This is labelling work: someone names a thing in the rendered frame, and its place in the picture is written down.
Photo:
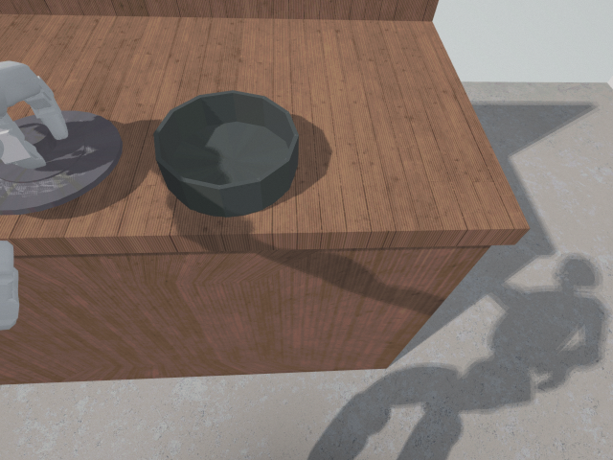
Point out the knob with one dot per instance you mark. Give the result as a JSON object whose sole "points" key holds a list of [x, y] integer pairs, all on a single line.
{"points": [[40, 137]]}

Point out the table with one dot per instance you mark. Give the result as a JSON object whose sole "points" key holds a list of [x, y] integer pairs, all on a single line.
{"points": [[397, 194]]}

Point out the robot left upper arm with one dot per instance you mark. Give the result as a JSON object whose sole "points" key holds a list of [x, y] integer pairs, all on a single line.
{"points": [[9, 301]]}

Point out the left robot hand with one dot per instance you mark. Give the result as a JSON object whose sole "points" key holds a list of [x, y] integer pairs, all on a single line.
{"points": [[19, 83]]}

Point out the pot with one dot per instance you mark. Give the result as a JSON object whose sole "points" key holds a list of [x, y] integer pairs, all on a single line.
{"points": [[227, 154]]}

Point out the lid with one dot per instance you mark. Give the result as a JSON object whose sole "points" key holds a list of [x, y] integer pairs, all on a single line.
{"points": [[78, 164]]}

